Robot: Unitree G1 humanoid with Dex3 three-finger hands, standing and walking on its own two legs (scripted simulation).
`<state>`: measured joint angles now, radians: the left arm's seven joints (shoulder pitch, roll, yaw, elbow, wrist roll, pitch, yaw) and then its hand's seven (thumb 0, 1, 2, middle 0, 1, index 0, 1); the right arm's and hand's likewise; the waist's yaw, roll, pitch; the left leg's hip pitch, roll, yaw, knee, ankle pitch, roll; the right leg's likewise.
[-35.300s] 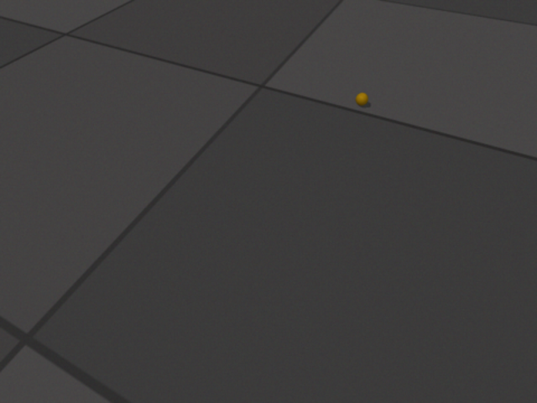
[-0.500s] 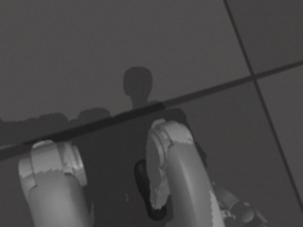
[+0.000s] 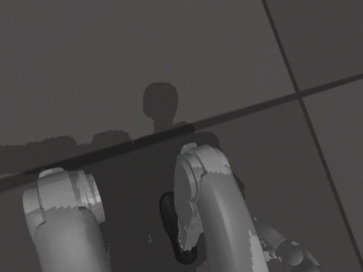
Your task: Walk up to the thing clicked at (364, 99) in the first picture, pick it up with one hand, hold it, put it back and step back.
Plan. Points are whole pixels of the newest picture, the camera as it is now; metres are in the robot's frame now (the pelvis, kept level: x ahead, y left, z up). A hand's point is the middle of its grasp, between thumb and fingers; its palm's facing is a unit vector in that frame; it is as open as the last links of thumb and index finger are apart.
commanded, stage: close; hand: left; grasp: from above
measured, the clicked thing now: out of the picture +0.36 +0.42 -0.24
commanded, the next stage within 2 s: none
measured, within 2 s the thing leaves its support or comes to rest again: neither
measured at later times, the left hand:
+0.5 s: hand out of the picture +0.35 +0.40 -0.22, palm faces -0.41 -0.19 -0.89, open 11.4 cm
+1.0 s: hand out of the picture +0.35 +0.41 -0.22, palm faces -0.41 -0.20 -0.89, open 9.6 cm
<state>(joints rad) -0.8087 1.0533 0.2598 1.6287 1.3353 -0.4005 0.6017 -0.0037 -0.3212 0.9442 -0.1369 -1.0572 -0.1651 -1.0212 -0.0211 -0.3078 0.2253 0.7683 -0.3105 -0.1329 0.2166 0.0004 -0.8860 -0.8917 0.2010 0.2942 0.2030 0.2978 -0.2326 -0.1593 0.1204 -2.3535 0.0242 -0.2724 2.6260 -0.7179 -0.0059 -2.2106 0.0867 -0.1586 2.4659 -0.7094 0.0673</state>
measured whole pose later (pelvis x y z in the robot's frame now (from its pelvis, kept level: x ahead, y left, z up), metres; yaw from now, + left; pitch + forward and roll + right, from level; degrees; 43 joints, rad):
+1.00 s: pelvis +0.00 +0.00 +0.00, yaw +0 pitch +23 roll -14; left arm -0.81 1.05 0.25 1.63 1.32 -0.39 0.59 -0.03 0.04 0.72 -0.28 -1.00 -0.51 -0.97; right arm -0.02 -0.32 0.24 0.74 -0.31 -0.16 0.23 0.00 -0.89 -0.89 0.20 0.29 0.20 0.30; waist -0.24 -0.15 0.13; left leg -2.35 0.02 -0.27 2.62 -0.71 -0.01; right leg -2.21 0.09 -0.16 2.46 -0.70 0.07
